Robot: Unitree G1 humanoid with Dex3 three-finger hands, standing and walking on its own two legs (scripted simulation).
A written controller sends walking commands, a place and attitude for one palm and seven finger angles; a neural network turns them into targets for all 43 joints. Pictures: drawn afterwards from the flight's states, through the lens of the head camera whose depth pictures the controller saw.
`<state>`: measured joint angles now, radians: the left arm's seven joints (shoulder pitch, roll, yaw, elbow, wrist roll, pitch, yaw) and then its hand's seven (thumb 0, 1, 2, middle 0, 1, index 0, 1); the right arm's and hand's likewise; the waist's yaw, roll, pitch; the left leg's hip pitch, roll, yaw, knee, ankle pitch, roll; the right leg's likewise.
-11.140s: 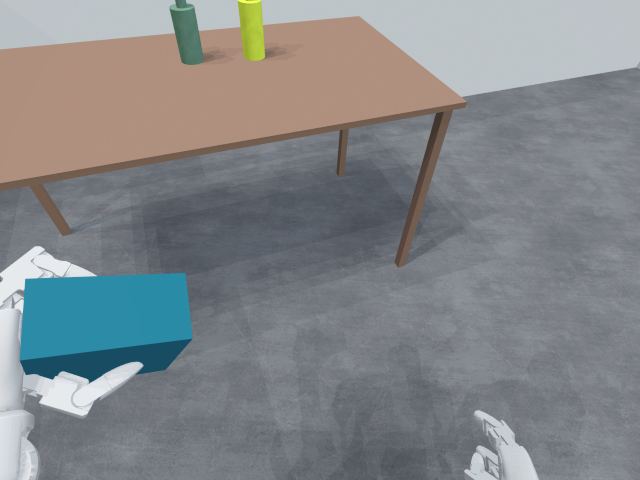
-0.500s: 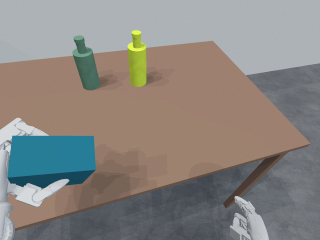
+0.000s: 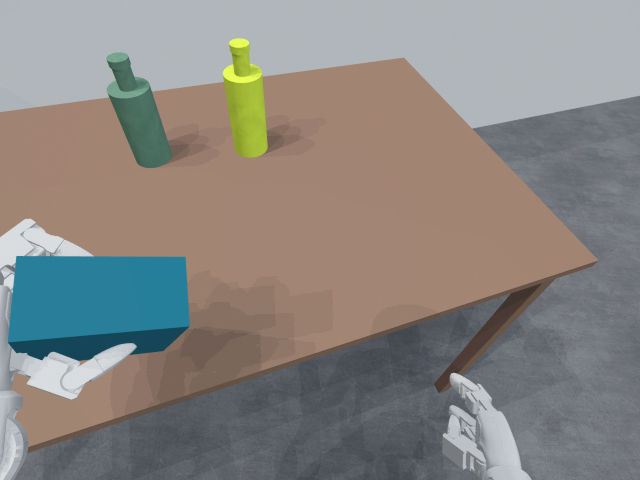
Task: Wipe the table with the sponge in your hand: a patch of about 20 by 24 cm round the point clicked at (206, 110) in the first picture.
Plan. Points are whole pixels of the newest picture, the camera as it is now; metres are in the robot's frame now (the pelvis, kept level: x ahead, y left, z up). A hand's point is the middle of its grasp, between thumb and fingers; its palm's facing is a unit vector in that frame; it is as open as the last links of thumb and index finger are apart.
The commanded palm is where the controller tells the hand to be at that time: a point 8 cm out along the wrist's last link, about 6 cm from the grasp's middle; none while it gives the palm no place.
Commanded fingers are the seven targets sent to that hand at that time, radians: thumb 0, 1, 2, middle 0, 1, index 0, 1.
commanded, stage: shuffle to correct the standing spot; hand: left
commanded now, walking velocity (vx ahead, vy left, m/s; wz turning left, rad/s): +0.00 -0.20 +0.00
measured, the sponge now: (128, 311) +0.24 +0.21 +0.14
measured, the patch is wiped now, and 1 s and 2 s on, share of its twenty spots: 0.00 0.00 0.00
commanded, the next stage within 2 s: come to a stop and stand still in 0.04 s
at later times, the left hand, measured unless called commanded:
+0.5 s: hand (103, 310) +0.23 +0.22 +0.15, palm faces +0.36 -0.83 -0.43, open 10.3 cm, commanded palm +0.18 +0.26 +0.18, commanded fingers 0.00 0.10 1.30 -1.20 -1.60 -1.20 -1.60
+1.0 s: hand out of the picture +0.22 +0.33 +0.16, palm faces +0.43 -0.81 -0.40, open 10.3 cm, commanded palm +0.15 +0.34 +0.18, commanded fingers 0.00 0.10 1.30 -1.20 -1.60 -1.20 -1.60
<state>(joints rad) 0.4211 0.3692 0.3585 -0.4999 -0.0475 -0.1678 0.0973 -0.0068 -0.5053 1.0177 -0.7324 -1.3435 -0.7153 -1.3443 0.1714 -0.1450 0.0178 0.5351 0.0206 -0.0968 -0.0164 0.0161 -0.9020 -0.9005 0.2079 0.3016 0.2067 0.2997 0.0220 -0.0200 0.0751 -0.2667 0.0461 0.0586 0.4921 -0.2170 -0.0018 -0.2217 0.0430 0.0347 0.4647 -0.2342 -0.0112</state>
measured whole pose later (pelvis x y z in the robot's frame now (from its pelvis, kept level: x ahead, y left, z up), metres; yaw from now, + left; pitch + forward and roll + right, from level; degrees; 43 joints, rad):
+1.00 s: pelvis -0.01 +0.06 +0.00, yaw +0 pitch -1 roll -1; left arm 0.36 0.42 0.42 -0.48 -0.02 -0.22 0.10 -0.01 -0.51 1.02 -0.73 -1.34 -0.71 -1.34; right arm 0.21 -0.15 0.03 0.57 0.01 -0.16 -0.02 0.02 -0.90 -0.90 0.21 0.30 0.21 0.30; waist 0.05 -0.07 0.11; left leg -0.26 -0.04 0.08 0.48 -0.20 0.08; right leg -0.22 -0.04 0.04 0.45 -0.22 0.01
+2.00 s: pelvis +0.00 +0.02 +0.00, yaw +0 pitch +0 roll -1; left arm 0.23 0.50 0.44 -0.33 0.00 -0.24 0.06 -0.01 -0.51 1.02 -0.73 -1.34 -0.72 -1.34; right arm 0.19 -0.19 0.00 0.59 0.01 -0.14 -0.04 0.02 -0.90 -0.90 0.21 0.30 0.20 0.30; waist 0.06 -0.03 0.06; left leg -0.27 0.01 0.06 0.46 -0.20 0.03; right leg -0.22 0.00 0.01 0.41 -0.20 0.02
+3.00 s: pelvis +0.00 +0.04 +0.00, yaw +0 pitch -1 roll -1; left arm 0.42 0.37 0.35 -0.44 -0.02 -0.21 0.10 -0.01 -0.50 1.03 -0.73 -1.34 -0.71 -1.34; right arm 0.20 -0.19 0.01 0.58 0.02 -0.12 -0.04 0.02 -0.90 -0.90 0.21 0.30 0.21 0.30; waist 0.02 -0.02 0.06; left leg -0.24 -0.01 0.06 0.45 -0.20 0.06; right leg -0.17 -0.02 0.01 0.37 -0.19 0.04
